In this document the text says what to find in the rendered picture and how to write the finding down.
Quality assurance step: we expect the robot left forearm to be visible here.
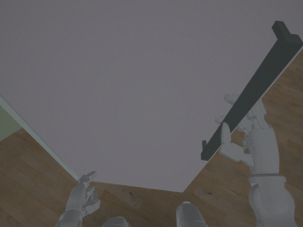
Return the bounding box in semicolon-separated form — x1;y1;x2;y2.
55;209;82;227

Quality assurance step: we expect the left robot thigh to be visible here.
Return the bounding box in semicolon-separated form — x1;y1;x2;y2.
101;217;131;227

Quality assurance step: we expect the right robot thigh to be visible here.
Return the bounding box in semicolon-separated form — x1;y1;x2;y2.
176;203;208;227

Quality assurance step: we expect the robot right hand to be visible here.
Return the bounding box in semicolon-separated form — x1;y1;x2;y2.
214;94;279;175

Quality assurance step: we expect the fridge door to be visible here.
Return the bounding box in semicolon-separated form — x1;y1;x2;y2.
0;0;303;193

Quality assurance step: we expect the robot right forearm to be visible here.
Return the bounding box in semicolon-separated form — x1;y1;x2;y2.
248;173;298;227

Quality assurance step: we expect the robot left hand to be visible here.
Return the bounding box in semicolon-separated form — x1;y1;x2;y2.
65;171;100;217

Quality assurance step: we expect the robot thigh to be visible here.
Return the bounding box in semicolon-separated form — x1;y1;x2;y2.
176;203;208;227
101;217;131;227

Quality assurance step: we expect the handle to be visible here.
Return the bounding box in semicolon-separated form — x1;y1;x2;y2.
201;21;303;161

